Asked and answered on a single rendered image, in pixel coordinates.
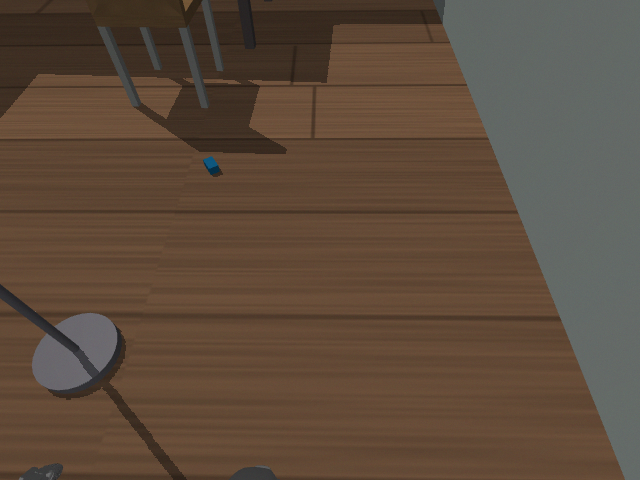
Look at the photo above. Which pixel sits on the floor lamp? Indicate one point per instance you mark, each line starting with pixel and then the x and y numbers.
pixel 76 353

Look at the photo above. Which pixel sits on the left robot hand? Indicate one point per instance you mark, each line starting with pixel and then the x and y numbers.
pixel 47 472

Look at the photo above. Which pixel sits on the small box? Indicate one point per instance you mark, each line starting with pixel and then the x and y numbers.
pixel 211 165

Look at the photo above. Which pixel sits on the chair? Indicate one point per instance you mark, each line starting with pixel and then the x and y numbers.
pixel 155 13

